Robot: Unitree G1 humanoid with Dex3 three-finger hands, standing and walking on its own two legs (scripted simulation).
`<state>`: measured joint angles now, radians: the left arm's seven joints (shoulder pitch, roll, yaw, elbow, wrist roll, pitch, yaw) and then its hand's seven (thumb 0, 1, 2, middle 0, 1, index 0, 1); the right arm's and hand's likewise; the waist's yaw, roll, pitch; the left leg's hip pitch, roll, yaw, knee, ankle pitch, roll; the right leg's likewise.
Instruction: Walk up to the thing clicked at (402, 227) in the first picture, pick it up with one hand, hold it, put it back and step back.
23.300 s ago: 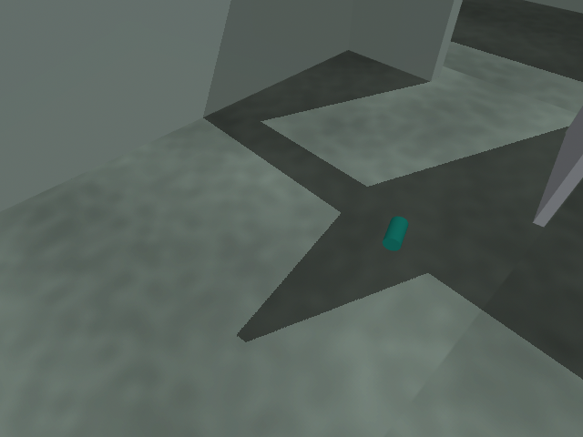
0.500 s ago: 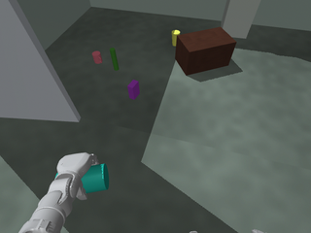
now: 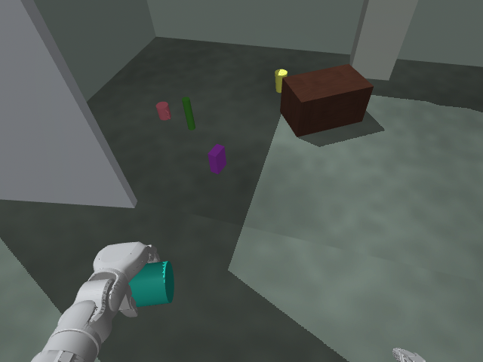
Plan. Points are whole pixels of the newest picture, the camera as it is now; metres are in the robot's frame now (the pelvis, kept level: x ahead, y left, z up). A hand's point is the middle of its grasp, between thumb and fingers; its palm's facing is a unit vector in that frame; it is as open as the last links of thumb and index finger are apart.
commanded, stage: hold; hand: left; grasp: from above
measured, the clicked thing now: (134, 285) +0.31 +0.23 -0.09
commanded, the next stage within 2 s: crouch in 1.42 s
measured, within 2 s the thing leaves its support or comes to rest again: neither
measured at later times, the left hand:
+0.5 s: hand (128, 294) +0.27 +0.22 -0.04, palm faces -0.48 -0.05 -0.88, open 10.4 cm
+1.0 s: hand (126, 297) +0.26 +0.21 -0.02, palm faces -0.47 -0.05 -0.88, open 10.4 cm
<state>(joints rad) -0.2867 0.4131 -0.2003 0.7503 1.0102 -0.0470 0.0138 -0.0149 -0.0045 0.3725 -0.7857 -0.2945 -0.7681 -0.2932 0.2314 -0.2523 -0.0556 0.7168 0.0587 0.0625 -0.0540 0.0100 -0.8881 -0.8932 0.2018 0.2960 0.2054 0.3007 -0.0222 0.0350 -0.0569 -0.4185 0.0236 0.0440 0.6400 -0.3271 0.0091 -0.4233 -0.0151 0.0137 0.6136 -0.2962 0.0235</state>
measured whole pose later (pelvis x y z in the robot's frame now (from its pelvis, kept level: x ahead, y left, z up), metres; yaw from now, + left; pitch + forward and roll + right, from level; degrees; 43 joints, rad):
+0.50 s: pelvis -0.01 -0.01 +0.01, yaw +0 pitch +2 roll +0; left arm -0.24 0.41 -0.21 0.68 1.00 -0.06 -0.02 -0.01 -0.01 0.37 -0.78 -0.32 -0.76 -0.32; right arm 0.19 -0.25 -0.04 0.70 0.06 0.08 -0.07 0.01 -0.89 -0.90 0.20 0.30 0.20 0.30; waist 0.00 0.04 -0.02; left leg -0.32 0.02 0.05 0.54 -0.26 0.00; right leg -0.34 -0.01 0.02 0.54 -0.24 0.02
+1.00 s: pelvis -0.02 -0.01 +0.01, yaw +0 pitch +1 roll +0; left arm -0.21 0.42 -0.21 0.60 0.98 -0.06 -0.07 -0.01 -0.01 0.38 -0.75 -0.38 -0.74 -0.37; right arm 0.17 -0.25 -0.03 0.69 0.07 0.08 -0.08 0.01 -0.90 -0.90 0.20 0.30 0.20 0.30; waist 0.01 0.05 0.00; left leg -0.27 0.02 0.05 0.49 -0.23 0.00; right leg -0.29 -0.01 0.02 0.50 -0.22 0.01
